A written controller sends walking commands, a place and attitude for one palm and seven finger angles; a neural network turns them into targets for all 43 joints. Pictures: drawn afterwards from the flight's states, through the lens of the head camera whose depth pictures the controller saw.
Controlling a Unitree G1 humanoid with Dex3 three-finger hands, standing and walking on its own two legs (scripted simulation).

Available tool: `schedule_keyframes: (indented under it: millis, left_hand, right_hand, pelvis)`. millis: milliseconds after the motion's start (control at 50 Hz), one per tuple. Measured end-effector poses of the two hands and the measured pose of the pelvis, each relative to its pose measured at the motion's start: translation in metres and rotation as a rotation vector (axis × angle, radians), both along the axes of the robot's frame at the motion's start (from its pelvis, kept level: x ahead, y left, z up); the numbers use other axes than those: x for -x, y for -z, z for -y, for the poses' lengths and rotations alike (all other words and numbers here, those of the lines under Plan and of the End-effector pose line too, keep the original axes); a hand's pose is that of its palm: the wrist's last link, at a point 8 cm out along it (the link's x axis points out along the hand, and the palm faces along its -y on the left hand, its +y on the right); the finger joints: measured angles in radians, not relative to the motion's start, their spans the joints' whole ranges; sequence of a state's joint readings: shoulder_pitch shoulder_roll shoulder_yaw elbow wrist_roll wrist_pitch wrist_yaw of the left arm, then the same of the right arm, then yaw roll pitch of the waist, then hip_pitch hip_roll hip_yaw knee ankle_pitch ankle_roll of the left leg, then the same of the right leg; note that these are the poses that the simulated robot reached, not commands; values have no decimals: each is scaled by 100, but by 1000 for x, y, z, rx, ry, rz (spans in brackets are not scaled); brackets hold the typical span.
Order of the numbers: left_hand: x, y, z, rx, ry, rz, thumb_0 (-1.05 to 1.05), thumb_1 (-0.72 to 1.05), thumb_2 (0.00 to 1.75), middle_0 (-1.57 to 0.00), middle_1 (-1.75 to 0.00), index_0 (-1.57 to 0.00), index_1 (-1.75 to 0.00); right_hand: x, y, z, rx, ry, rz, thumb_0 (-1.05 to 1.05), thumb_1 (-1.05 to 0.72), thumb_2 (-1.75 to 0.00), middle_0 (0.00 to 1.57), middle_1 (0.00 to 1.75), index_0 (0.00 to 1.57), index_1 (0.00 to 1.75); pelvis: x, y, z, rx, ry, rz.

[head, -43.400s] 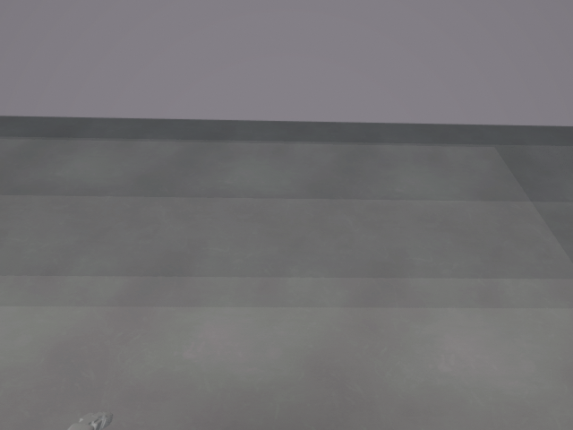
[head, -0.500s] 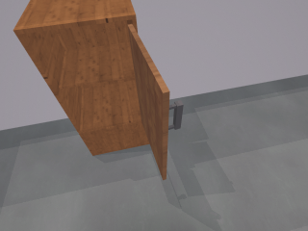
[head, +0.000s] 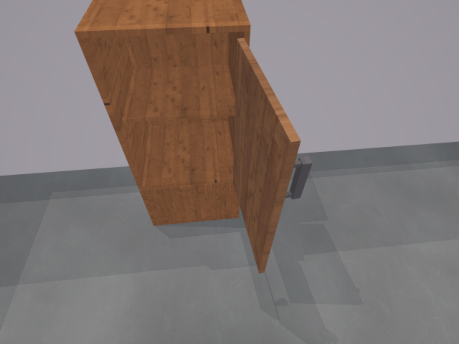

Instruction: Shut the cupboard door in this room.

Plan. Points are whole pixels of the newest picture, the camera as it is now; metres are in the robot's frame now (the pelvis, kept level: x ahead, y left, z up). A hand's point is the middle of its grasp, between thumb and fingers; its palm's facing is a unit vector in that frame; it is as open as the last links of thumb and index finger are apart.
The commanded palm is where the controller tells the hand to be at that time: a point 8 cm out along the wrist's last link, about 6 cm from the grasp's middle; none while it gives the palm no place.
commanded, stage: turn or walk to find it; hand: left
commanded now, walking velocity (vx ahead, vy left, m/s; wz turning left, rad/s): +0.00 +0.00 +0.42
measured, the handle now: (291, 180) +0.46 -0.10 -0.01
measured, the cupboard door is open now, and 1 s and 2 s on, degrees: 96 96 99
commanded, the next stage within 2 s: stand and wait in 0.02 s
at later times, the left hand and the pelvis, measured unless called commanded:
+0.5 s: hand out of the picture -0.01 +0.18 -0.17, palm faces +0.07 -0.98 -0.20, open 7.4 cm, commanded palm none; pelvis -0.01 +0.00 +0.01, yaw +3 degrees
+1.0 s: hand out of the picture -0.01 +0.19 -0.18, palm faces +0.22 -0.95 -0.23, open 7.4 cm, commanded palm none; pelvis -0.03 -0.01 -0.01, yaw +10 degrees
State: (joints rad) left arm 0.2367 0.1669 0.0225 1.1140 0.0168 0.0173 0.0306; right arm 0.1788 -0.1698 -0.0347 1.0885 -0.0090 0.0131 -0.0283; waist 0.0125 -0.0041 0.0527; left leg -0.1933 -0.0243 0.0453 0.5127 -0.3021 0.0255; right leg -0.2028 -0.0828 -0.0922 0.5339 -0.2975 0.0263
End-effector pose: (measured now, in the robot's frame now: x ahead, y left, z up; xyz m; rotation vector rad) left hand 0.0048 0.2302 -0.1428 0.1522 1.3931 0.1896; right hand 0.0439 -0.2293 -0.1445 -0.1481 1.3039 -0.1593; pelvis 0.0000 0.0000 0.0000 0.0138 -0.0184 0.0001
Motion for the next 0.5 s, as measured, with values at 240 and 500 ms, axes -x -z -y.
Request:
schedule_keyframes:
  millis: [240, 500]
  left_hand:
    - [10, 11, -7, 32, -57, 14, 0, 90, 90, -20, -30, -20, -30]
    - [20, -5, 7, 18, -30, 1, 0, 90, 90, -20, -29, -20, -30]
  right_hand:
    - [0, -6, -13, 26, -57, -12, 0, -91, -90, 19, 30, 20, 30]
    - [24, -4, -7, -5, -30, -49, 0, -93, -90, 20, 30, 20, 30]
  pelvis:
    - [5, 2, -11, 1, -45, 3]
    - [7, -7, -3, 5, -46, 14]
